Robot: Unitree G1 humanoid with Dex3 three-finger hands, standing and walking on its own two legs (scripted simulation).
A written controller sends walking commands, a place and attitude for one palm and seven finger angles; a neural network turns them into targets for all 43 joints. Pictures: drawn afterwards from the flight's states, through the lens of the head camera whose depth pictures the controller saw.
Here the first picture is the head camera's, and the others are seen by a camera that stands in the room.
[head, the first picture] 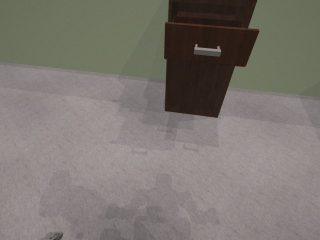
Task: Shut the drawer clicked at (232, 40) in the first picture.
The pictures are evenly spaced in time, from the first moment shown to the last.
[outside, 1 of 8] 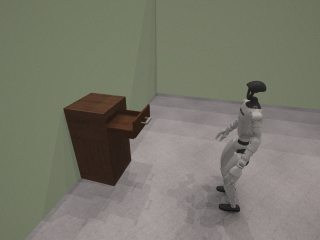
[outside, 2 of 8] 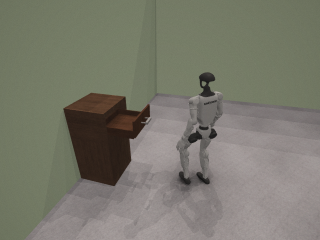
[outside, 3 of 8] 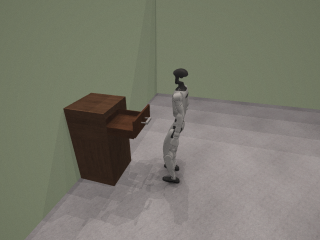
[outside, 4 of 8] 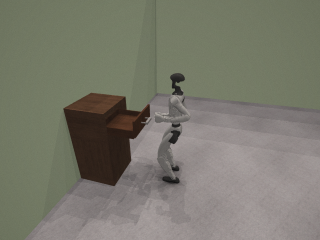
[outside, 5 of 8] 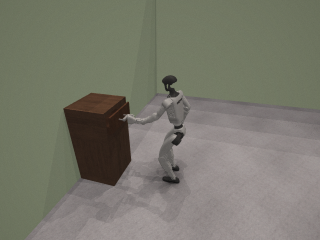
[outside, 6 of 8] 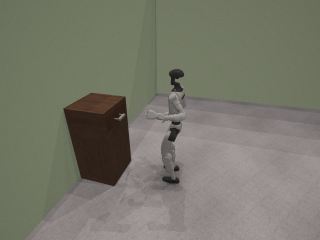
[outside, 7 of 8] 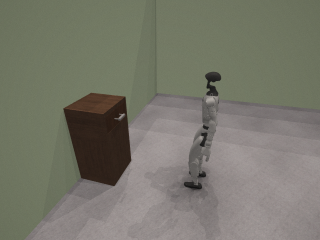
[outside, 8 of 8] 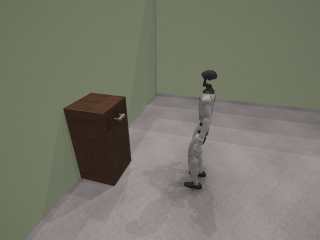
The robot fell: no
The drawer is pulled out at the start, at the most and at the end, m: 0.30 0.30 0.00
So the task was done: yes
